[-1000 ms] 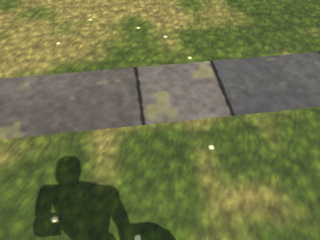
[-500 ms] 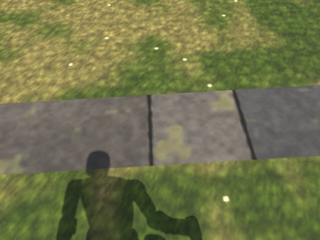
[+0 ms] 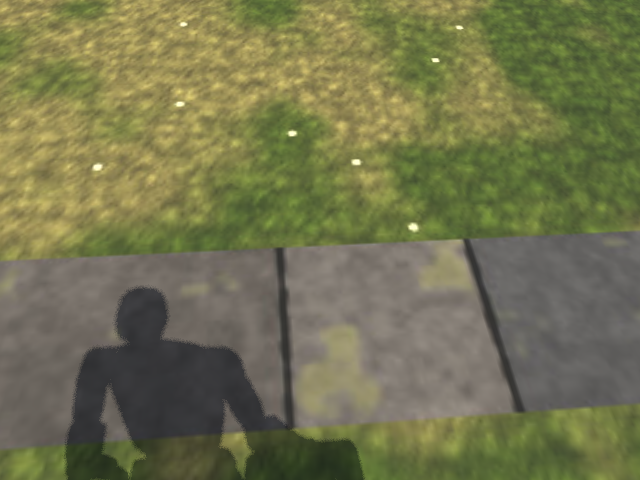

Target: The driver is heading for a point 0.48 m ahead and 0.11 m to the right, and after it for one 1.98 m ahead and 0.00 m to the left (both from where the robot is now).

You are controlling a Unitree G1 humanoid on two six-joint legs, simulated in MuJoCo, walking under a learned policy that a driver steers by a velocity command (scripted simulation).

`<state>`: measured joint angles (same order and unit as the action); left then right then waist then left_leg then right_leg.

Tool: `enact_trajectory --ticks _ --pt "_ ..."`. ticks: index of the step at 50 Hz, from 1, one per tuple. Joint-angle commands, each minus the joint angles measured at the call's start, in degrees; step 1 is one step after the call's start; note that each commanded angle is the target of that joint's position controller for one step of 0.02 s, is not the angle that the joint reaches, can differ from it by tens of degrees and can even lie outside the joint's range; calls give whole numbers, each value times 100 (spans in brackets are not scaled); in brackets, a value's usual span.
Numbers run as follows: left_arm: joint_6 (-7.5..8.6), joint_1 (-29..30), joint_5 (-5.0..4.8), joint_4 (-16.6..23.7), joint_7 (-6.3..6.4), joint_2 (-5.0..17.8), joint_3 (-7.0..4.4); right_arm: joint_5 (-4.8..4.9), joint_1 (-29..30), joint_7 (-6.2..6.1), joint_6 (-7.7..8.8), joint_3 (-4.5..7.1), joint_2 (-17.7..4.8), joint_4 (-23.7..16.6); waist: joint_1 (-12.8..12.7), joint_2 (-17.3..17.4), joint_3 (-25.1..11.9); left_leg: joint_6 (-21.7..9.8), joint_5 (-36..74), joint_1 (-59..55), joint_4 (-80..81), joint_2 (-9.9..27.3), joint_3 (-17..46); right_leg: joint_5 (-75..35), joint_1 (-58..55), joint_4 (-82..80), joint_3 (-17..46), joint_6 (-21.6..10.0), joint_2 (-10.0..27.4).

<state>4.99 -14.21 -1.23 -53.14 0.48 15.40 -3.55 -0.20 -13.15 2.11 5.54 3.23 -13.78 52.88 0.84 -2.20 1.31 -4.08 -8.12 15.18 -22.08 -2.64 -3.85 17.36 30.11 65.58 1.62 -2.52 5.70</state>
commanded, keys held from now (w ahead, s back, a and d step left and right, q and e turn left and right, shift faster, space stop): w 0.44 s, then no key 0.56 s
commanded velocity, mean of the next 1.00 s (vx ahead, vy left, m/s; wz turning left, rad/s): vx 0.33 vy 0.00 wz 0.00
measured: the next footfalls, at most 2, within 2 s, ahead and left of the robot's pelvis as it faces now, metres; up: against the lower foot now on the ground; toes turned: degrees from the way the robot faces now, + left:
right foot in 0.38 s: +0.39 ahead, -0.16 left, +0.00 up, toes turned -3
left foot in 0.82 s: +0.53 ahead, +0.07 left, +0.00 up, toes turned +1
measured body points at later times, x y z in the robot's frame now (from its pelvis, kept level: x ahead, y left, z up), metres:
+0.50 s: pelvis +0.27 -0.07 -0.01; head +0.31 -0.08 +0.44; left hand +0.41 +0.19 -0.12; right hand +0.30 -0.34 -0.15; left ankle +0.15 +0.08 -0.64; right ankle +0.35 -0.16 -0.74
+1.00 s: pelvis +0.42 -0.04 -0.01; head +0.44 -0.03 +0.44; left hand +0.47 +0.21 -0.16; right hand +0.54 -0.29 -0.14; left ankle +0.49 +0.06 -0.74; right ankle +0.35 -0.16 -0.74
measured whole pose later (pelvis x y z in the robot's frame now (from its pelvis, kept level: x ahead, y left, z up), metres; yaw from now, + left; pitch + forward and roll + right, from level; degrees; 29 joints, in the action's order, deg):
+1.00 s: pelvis +0.42 -0.04 -0.01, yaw -1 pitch +1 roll -1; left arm 0.3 -11.4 0.4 -58.6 1.8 13.0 -2.0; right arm -0.2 -5.8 -0.5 1.3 2.9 -11.7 55.9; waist -1.4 -1.0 0.6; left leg -1.1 -9.4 21.9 -30.0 0.4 -1.1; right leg 21.4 8.5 28.6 -2.5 -0.2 0.0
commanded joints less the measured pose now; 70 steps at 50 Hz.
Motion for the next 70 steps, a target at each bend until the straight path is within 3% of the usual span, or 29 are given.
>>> enact_trajectory --ticks 1,4,8,13,16,17,18,19,20,21,22,23,24,25,27,30,34,37,39,40,41,42,43,44,45,47,49,54,70 --pt "-82 -351 46 216 52 270 -113 -18 15 -49 122 130 -707 -197 -227 644 -139 -986 696 -269 1489 1511 1363 -602 503 -335 169 89 363" --pt "-73 303 95 429 49 293 -136 1 -299 -162 84 146 -807 -73 -75 526 19 -932 975 -590 1574 1496 1161 -1460 1059 -1265 159 215 373" --pt "-17 1058 68 627 -34 146 -75 59 -628 -228 35 136 -855 49 159 554 160 -741 903 -822 1604 1344 799 -2349 922 -2560 -35 219 165" --pt "44 1826 4 920 -193 151 -6 108 -1092 -251 -73 170 -928 298 399 547 399 -725 917 -1637 1300 1642 799 -2044 1042 -3365 -124 131 -11" --pt "101 1721 -11 987 -278 311 -38 135 -1024 -285 -148 224 -1021 345 201 672 298 -598 1598 -2003 878 1842 852 -1448 639 -3631 -180 -84 -143" --pt "117 1411 -5 919 -280 434 -93 139 -898 -289 -169 240 -1073 318 0 746 101 -527 2402 -2007 535 1800 788 -1294 96 -3695 -310 -178 -300" --pt "123 730 17 715 -261 607 -199 143 -748 -288 -198 228 -1047 285 -383 723 -305 -405 3291 -1874 -252 1579 584 -1356 -881 -3825 -491 -315 -507" --pt "120 -304 52 410 -214 932 -343 102 -723 -287 -206 157 -876 216 -780 532 -1005 -219 3113 -1165 -1539 1249 339 -1537 -2467 -3664 -257 -543 -299" --pt "100 -1153 174 265 -169 1531 -483 20 -1244 -251 -129 -10 -344 84 -736 -642 -1967 151 927 948 -3834 511 54 -1261 -4800 -3702 1960 -1306 1208" --pt "76 -1276 102 189 -198 1319 -402 86 -1365 -207 18 -87 -167 168 -691 -1401 -2485 261 -2401 2195 -5061 -83 683 -571 -5472 -4695 4015 -1789 1822" --pt "87 -883 58 255 -201 936 -272 238 -891 -174 126 66 -762 73 -704 -914 -1759 133 -2278 2781 -5565 319 1049 -172 -4910 -4804 3455 -1474 1604" --pt "80 -332 93 401 -183 723 -198 293 -434 -180 169 82 -856 -50 -577 -570 -1069 84 -1831 2807 -5491 586 868 -1000 -3993 -4849 2548 -1265 1419" --pt "84 130 142 470 -204 564 -132 223 -267 -224 142 99 -786 -49 -348 -125 -616 140 -1444 2486 -5120 801 740 -2177 -3058 -4956 1811 -1149 1179" --pt "106 365 182 486 -224 394 -82 137 -319 -272 56 152 -752 -2 -132 -100 -445 180 -1291 2065 -4761 952 742 -3077 -2465 -5027 1242 -1034 946" --pt "136 373 235 371 -243 346 -60 96 -671 -313 -123 132 -448 114 107 -177 -458 279 -1147 1438 -4397 953 679 -4133 -1889 -5150 708 -1056 790" --pt "126 385 252 230 -127 515 -69 27 -447 -354 -226 119 -337 8 233 -208 -416 440 -523 1405 -3429 903 607 -4954 -1685 -5220 161 -1112 660" --pt "14 248 215 73 -23 641 -69 16 251 -315 -265 59 -285 -118 -16 -250 -548 475 618 907 -1854 733 448 -4628 -1797 -5183 -224 -913 450" --pt "-66 130 177 -106 -10 628 -54 29 541 -302 -306 78 -404 -166 -123 -267 -480 435 594 778 -1338 664 507 -4033 -2050 -5055 -53 -918 578" --pt "-122 205 121 -176 5 600 -46 -11 580 -290 -296 101 -472 -170 -58 -246 -417 316 432 605 -934 604 489 -3585 -2141 -4760 86 -841 619" --pt "-148 269 66 -198 20 543 -27 -45 442 -285 -275 118 -488 -106 71 -175 -435 226 770 268 -469 547 432 -3182 -2106 -4505 84 -694 501" --pt "-148 6 88 -262 25 435 -1 -96 275 -304 -246 184 -703 -41 56 117 -542 108 1981 -240 -118 701 627 -2571 -2047 -4185 33 -417 218" --pt "-122 -277 214 -282 32 310 33 -110 234 -337 -247 231 -995 -28 -178 499 -753 -53 3575 -889 -366 1147 999 -1638 -1717 -3810 -152 -173 -172" --pt "-126 -974 237 -475 38 -10 95 -106 328 -367 -298 181 -879 15 -556 1178 -1009 -607 3783 -1483 -578 1590 1410 -176 -1170 -3685 -285 84 -435" --pt "-193 -737 215 -477 85 53 102 -38 338 -334 -344 108 -510 56 -351 1190 -986 -797 3068 -1270 -444 1644 1619 292 -1210 -3613 -305 217 -459" --pt "-286 -483 164 -416 114 182 81 -14 494 -303 -375 84 -426 67 -349 1102 -868 -706 2166 -993 -307 1521 1643 200 -1255 -3749 -259 239 -427" --pt "-463 -241 149 -444 166 381 37 -12 881 -268 -398 87 -498 -30 -339 836 -580 -378 1319 -444 -247 1166 1322 -51 -1491 -3998 -276 195 -412" --pt "-535 -259 166 -528 169 366 40 17 893 -262 -365 104 -550 36 -316 691 -548 -204 1409 -387 -349 959 1070 -259 -1671 -4099 -254 150 -370" --pt "-488 -225 147 -695 141 275 51 38 800 -323 -385 108 -494 229 -202 353 -656 -242 2103 -771 -676 808 843 -787 -1724 -4106 -248 168 -308" --pt "-441 -570 172 -1013 200 81 132 31 1007 -389 -592 100 -396 505 -146 242 0 -53 497 -606 -447 583 689 152 -1272 -4346 -259 150 -263"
